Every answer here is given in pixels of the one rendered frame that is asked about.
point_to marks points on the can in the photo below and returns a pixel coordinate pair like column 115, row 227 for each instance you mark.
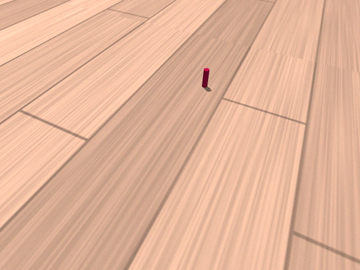
column 205, row 78

